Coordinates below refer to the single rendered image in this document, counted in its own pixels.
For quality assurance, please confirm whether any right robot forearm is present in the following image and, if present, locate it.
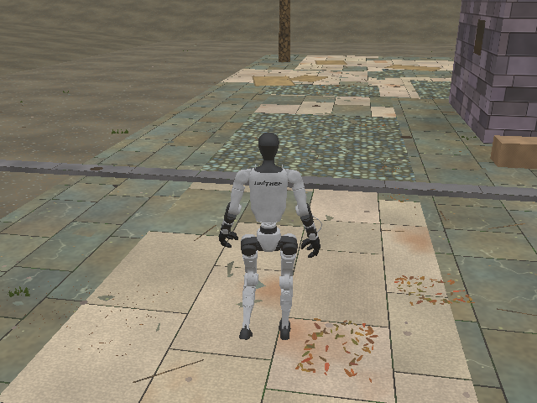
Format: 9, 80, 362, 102
300, 203, 318, 240

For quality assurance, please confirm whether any robot right hand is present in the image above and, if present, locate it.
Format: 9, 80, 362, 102
301, 237, 321, 258

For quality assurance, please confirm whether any robot shin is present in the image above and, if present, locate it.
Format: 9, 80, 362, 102
242, 273, 256, 330
280, 276, 293, 329

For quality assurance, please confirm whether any robot left hand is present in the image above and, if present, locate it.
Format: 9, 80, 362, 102
219, 231, 238, 248

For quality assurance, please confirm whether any robot left shin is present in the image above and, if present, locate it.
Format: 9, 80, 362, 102
242, 273, 256, 330

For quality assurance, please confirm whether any right robot upper arm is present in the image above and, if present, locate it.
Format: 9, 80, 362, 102
286, 169, 309, 217

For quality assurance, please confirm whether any left robot forearm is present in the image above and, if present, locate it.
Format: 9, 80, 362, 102
221, 202, 237, 234

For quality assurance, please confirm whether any robot right shin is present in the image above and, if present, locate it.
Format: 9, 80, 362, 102
280, 276, 293, 329

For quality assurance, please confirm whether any left robot upper arm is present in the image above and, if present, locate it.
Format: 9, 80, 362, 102
228, 169, 251, 215

